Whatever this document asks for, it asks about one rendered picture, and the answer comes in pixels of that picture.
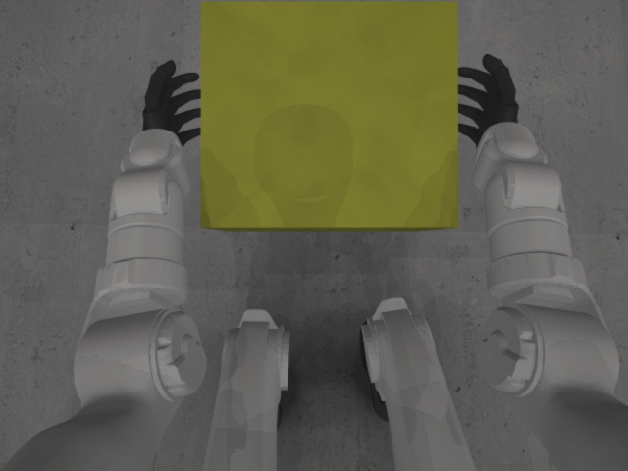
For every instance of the left robot shin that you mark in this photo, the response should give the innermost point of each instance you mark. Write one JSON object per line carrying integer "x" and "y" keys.
{"x": 257, "y": 315}

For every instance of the carton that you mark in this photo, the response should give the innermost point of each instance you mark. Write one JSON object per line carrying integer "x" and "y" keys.
{"x": 329, "y": 116}

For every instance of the right robot forearm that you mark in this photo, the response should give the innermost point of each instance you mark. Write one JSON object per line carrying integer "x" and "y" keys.
{"x": 531, "y": 257}

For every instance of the robot right hand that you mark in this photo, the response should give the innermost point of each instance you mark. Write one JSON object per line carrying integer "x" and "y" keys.
{"x": 498, "y": 103}

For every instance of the left robot forearm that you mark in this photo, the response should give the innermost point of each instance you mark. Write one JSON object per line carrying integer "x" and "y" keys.
{"x": 144, "y": 264}

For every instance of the left robot upper arm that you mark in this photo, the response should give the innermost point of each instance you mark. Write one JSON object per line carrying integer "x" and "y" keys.
{"x": 132, "y": 374}

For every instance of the right robot upper arm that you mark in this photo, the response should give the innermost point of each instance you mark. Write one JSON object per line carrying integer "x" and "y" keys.
{"x": 558, "y": 370}

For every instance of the right robot thigh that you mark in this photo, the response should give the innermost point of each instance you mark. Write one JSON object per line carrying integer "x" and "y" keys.
{"x": 426, "y": 433}

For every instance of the robot left hand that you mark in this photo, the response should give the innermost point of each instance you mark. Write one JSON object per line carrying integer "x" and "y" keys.
{"x": 160, "y": 109}

